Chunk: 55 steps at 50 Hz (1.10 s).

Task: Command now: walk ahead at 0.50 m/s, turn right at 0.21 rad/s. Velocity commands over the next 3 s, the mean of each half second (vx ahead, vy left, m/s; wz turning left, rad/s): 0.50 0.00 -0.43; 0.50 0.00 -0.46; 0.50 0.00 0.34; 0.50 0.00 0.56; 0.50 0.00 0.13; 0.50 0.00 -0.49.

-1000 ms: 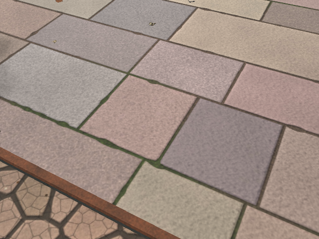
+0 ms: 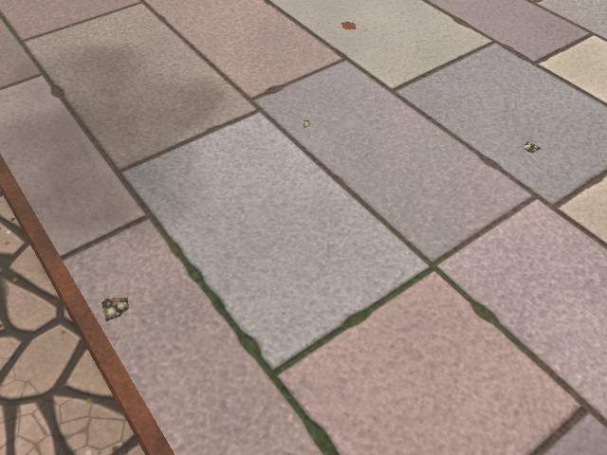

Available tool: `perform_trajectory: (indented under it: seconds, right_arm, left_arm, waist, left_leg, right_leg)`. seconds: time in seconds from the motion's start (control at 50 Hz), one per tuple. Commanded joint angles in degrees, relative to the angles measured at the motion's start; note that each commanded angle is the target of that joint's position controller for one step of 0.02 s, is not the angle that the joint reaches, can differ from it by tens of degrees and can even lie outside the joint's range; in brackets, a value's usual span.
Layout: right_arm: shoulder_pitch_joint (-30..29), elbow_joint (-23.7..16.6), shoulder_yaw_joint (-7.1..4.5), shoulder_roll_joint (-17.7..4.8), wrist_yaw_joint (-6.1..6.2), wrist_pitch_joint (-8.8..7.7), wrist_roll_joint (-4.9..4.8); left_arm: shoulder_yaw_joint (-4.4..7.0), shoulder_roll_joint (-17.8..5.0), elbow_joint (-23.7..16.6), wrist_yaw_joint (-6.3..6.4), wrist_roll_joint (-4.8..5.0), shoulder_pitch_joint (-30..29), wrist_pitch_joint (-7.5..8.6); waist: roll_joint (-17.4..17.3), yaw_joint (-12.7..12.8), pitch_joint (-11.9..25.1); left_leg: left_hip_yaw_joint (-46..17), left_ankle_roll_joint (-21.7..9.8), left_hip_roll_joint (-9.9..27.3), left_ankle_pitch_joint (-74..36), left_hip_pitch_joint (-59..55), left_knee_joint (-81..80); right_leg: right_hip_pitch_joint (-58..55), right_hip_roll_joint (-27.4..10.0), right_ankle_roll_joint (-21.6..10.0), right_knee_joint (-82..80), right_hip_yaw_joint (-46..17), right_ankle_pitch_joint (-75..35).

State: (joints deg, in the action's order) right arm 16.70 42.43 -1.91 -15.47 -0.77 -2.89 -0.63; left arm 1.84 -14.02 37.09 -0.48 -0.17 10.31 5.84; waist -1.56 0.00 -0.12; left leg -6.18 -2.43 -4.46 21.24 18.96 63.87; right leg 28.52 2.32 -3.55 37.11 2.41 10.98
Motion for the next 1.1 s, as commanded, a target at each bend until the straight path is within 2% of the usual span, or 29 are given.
perform_trajectory:
  seconds: [0.02, 0.08, 0.14, 0.18, 0.24, 0.28, 0.3, 0.32, 0.34, 0.36, 0.38, 0.4, 0.42, 0.48, 0.6, 0.68, 0.74, 0.78, 0.8, 0.82, 0.84, 0.86, 0.88, 0.9, 0.92, 0.94, 0.98, 1.02, 1.1]
  right_arm:
    - [-7.0, -8.1, -1.20, -5.2, -0.93, -2.92, 0.76]
    - [-3.6, -6.6, -1.06, -3.6, -0.60, -2.51, 1.13]
    - [-8.1, -7.0, -0.15, -1.7, 0.02, -2.31, 1.47]
    - [-12.3, -7.7, 0.51, -0.5, -0.09, -2.24, 0.88]
    - [-13.9, -8.2, -0.54, -3.4, -0.30, -2.52, -0.31]
    - [-11.2, -7.6, -1.59, -4.9, -0.35, -3.14, -0.66]
    - [-8.1, -6.6, -2.06, -4.9, -0.24, -3.25, -0.73]
    - [-2.4, -5.2, -2.79, -6.1, 0.11, -3.46, -0.49]
    - [5.2, -4.3, -3.77, -9.8, 0.69, -3.34, 0.83]
    - [6.0, -3.9, -4.67, -14.3, 0.13, -2.89, 1.93]
    - [3.1, -4.4, -4.10, -10.5, 0.15, -3.23, 0.88]
    - [1.4, -4.3, -3.15, -7.2, 0.36, -3.27, 0.21]
    - [-0.8, -4.6, -2.56, -5.5, 0.35, -3.23, 0.63]
    - [-2.7, -3.2, -2.20, -3.6, 0.53, -3.41, 1.32]
    - [-0.1, 0.4, -3.06, -6.7, 1.06, -3.20, 1.42]
    - [1.7, 2.1, -3.52, -9.3, 1.36, -2.41, 0.61]
    - [2.4, 3.2, -4.01, -11.0, 1.25, -1.60, -0.30]
    - [2.2, 3.4, -4.62, -12.9, 1.44, -0.97, -0.73]
    - [2.1, 3.3, -5.00, -14.0, 1.67, -0.57, -0.94]
    - [1.2, 3.0, -5.05, -14.2, 1.91, -0.18, -1.12]
    - [1.9, 2.1, -4.36, -12.5, 2.23, -0.40, -0.34]
    - [7.7, -0.7, -1.30, -3.0, 1.24, -1.43, 2.50]
    - [5.9, -0.4, -1.16, -6.2, 0.45, -3.45, 0.56]
    - [-0.1, -1.5, -2.40, -9.9, 0.08, -4.12, -2.27]
    - [-2.6, -2.2, -1.91, -9.1, 0.29, -4.48, -2.40]
    - [-3.4, -1.5, -1.92, -8.7, 0.75, -4.30, -1.28]
    - [0.2, -0.1, -2.30, -8.4, 0.69, -2.62, -0.84]
    - [1.5, 0.8, -2.08, -6.4, 0.90, -0.99, -0.73]
    - [-4.0, -0.5, -2.06, -5.3, 0.92, -0.42, -0.61]
  left_arm:
    - [2.57, -7.8, -1.0, 0.46, -0.09, 7.8, -0.31]
    - [2.22, -6.3, -1.4, 0.63, 0.68, 5.0, -0.36]
    - [3.32, -9.1, -0.8, 1.54, 1.34, 6.2, -1.20]
    - [4.07, -10.9, -0.3, 1.90, 1.71, 7.9, -2.23]
    - [4.52, -11.8, 0.1, 2.23, 2.05, 10.4, -2.92]
    - [4.22, -10.8, -0.5, 2.07, 1.85, 9.1, -3.09]
    - [3.75, -9.1, -0.8, 1.97, 1.68, 8.8, -3.29]
    - [2.87, -6.1, -1.2, 1.82, 1.45, 8.4, -3.29]
    - [1.29, -0.7, -1.6, 1.44, 0.63, 10.3, -3.12]
    - [1.41, -2.7, -4.9, 1.22, 2.59, 13.2, -2.30]
    - [2.62, -7.6, -3.2, 1.37, 2.78, 12.3, -2.35]
    - [3.06, -8.9, -2.9, 1.16, 2.21, 9.4, -2.69]
    - [3.09, -8.2, -2.1, 1.08, 1.70, 8.6, -3.00]
    - [3.05, -6.4, -2.7, 0.43, 1.68, 6.1, -3.55]
    - [2.03, -4.2, -5.2, -0.59, 1.58, -1.3, -3.91]
    - [1.21, -3.1, -7.3, -2.39, 1.65, -8.9, -3.59]
    - [1.34, -3.8, -8.7, -3.43, 1.89, -11.4, -3.61]
    - [2.26, -5.8, -8.8, -3.56, 1.46, -9.6, -3.90]
    - [3.23, -7.7, -8.1, -3.39, 1.21, -5.7, -4.17]
    - [4.77, -10.2, -5.8, -2.94, 1.25, 2.9, -4.40]
    - [6.66, -13.9, -3.0, -1.80, 1.40, 13.1, -4.94]
    - [6.95, -19.6, -2.8, -0.87, 1.76, 12.1, -4.61]
    - [5.58, -15.6, -4.3, -0.95, 1.45, 14.5, -3.76]
    - [4.62, -12.1, -3.1, -1.22, 0.66, 13.1, -3.09]
    - [4.14, -11.1, -2.9, -1.15, 0.85, 9.6, -2.66]
    - [3.46, -9.3, -2.9, -1.10, 0.50, 5.7, -2.31]
    - [2.65, -7.1, -2.7, -1.19, -0.56, 2.4, -1.27]
    - [2.72, -7.4, -1.0, -1.27, -0.38, 2.2, 0.04]
    - [2.95, -8.0, 1.9, -0.44, -0.96, 3.9, 0.65]
  waist:
    - [2.3, 1.7, -0.2]
    - [6.1, -1.5, 1.1]
    - [6.8, -0.2, 1.2]
    - [8.0, 1.6, 0.8]
    - [8.6, 2.3, 2.2]
    - [8.5, -0.2, 2.6]
    - [7.9, -1.9, 2.7]
    - [6.2, -4.5, 4.2]
    - [-4.7, -6.3, 10.1]
    - [-18.7, -3.0, 9.4]
    - [-11.7, -3.3, 4.7]
    - [-7.7, -3.5, 0.8]
    - [-4.7, -2.5, 0.3]
    - [-5.6, -1.3, -1.3]
    - [-3.2, -2.8, -2.2]
    - [-2.2, -5.3, -4.5]
    - [-2.2, -5.1, -5.4]
    - [-3.9, -2.8, -2.8]
    - [-4.7, -0.2, 0.1]
    - [-3.5, 4.9, 4.6]
    - [-0.2, 9.4, 9.6]
    - [16.9, 2.4, 14.1]
    - [13.1, 5.9, 25.8]
    - [8.5, 7.3, 17.6]
    - [6.0, 5.5, 10.9]
    - [3.2, 3.2, 7.0]
    - [5.0, -0.5, 5.0]
    - [4.4, -1.6, 3.1]
    - [3.6, 0.1, -1.4]
  left_leg:
    - [-0.6, -0.3, 6.7, -1.6, 24.4, 5.9]
    - [2.3, 1.6, 7.4, -4.5, 15.7, -3.3]
    - [4.1, 4.7, 5.8, -11.2, 10.9, -16.5]
    - [4.5, 6.1, 4.0, -13.2, 7.1, -25.9]
    - [2.4, 6.3, 3.4, -16.5, 2.3, -31.2]
    - [2.4, 4.6, 3.7, -14.8, -3.6, -33.6]
    - [2.9, 3.6, 3.9, -12.9, -8.0, -35.4]
    - [0.4, 1.9, 7.4, -10.3, -15.7, -37.5]
    - [-13.1, -1.9, 20.0, 0.2, -26.4, -41.4]
    - [-38.9, -9.3, 29.3, 21.5, -29.2, -50.7]
    - [-38.8, -10.2, 28.3, 25.8, -25.5, -52.0]
    - [-29.9, -8.5, 25.6, 17.4, -22.3, -51.2]
    - [-21.9, -7.1, 22.5, 7.3, -19.0, -51.1]
    - [-7.6, -5.8, 17.8, -9.7, -14.0, -53.0]
    - [3.8, -6.9, 18.4, -23.2, -16.5, -54.4]
    - [8.9, -6.2, 19.5, -23.6, -18.6, -55.1]
    - [12.1, -4.9, 20.6, -29.1, -22.3, -53.2]
    - [14.8, -3.7, 20.5, -48.1, -23.9, -47.0]
    - [16.0, -3.1, 20.1, -57.5, -24.3, -40.3]
    - [17.6, -1.7, 18.5, -60.7, -21.1, -29.4]
    - [17.5, 0.5, 16.4, -49.5, -8.6, -14.0]
    - [15.6, 3.6, 6.9, 7.0, 17.9, 7.0]
    - [2.6, 3.5, 4.2, 12.7, 22.7, 16.2]
    - [1.8, 2.6, 7.2, 7.2, 27.3, 17.3]
    - [2.8, 1.8, 9.9, 2.1, 27.1, 13.5]
    - [2.8, 1.9, 12.2, -1.5, 23.9, 9.7]
    - [1.7, 2.2, 14.0, -5.6, 16.8, 6.2]
    - [1.9, 3.1, 14.1, -7.7, 16.0, 3.5]
    - [-0.1, 4.1, 12.4, -19.9, 21.6, -7.2]
  right_leg:
    - [-19.5, -16.1, -12.1, -23.9, -32.9, 15.1]
    - [-12.7, -10.6, -11.2, -25.8, -22.8, 4.6]
    - [-9.4, -8.4, -11.3, -25.1, -17.4, 0.2]
    - [-7.7, -7.9, -10.6, -24.1, -16.9, 2.1]
    - [-8.3, -10.1, -9.2, -21.2, -21.6, 8.9]
    - [-6.6, -10.0, -7.6, -17.7, -24.1, 13.6]
    - [-4.6, -8.4, -6.2, -14.2, -23.9, 15.5]
    - [0.0, -5.7, -3.9, -6.6, -21.9, 18.1]
    - [6.5, -0.2, -0.4, 14.8, -13.7, 22.6]
    - [21.0, 0.6, 0.1, 27.0, -9.4, 23.1]
    - [23.5, -3.3, 0.7, 34.7, -10.9, 17.4]
    - [24.4, -4.1, 1.0, 36.4, -10.9, 12.2]
    - [21.8, -5.4, 1.6, 36.4, -10.8, 8.3]
    - [18.1, -7.7, 2.5, 34.2, -9.1, 1.8]
    - [18.8, -8.4, 4.3, 19.5, -7.3, -7.1]
    - [15.4, -8.1, 3.0, 7.1, -3.1, -11.2]
    - [12.3, -7.1, 0.8, 1.1, -0.8, -8.4]
    - [5.0, -3.6, -1.5, -0.9, 2.4, -3.4]
    - [-1.1, -1.2, -3.0, -1.5, 3.8, -1.0]
    - [-13.0, 1.3, -5.1, -4.9, 4.6, -3.4]
    - [-30.9, -0.5, -7.4, -5.4, -1.3, -4.6]
    - [-51.4, -17.1, -15.8, -7.7, -30.7, -0.3]
    - [-53.9, -23.8, -20.7, -18.1, -49.5, 10.5]
    - [-48.6, -22.0, -16.9, -19.5, -40.8, 8.5]
    - [-39.4, -20.0, -14.6, -19.7, -32.4, 4.2]
    - [-30.9, -17.9, -12.9, -20.3, -26.4, -1.9]
    - [-21.7, -15.6, -12.0, -23.8, -19.7, -8.4]
    - [-18.1, -15.2, -12.1, -26.7, -14.9, -11.8]
    - [-18.7, -13.2, -9.3, -29.2, -5.7, -15.9]
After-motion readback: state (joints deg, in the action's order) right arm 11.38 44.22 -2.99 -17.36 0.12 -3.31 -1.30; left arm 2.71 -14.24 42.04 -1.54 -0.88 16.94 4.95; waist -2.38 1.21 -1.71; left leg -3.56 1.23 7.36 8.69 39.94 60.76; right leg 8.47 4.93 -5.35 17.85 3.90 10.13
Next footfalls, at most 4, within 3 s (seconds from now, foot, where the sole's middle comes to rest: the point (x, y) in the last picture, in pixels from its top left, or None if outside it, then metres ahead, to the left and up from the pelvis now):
0.32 left None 0.30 0.12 -0.75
0.84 right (432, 453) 0.49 -0.24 -0.75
1.40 left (392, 303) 0.86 -0.19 -0.75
1.86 right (477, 235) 1.09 -0.45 -0.75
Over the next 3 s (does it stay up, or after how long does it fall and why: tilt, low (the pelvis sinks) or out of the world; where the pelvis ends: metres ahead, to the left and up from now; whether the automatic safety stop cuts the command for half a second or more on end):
stays up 1.51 -0.34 0.01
